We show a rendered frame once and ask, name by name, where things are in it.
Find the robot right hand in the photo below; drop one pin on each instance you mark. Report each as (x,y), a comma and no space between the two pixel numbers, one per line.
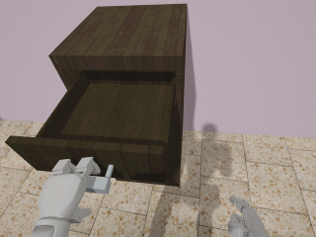
(242,226)

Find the handle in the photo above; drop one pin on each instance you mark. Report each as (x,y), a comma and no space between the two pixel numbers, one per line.
(100,185)

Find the robot left hand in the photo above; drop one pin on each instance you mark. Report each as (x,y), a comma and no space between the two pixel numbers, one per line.
(62,192)

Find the cabinet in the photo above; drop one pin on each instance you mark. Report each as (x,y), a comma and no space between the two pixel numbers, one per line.
(132,37)

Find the left robot forearm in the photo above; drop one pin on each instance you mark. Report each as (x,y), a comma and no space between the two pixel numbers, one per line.
(51,227)

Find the drawer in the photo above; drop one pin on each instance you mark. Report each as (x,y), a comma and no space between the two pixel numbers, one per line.
(119,117)

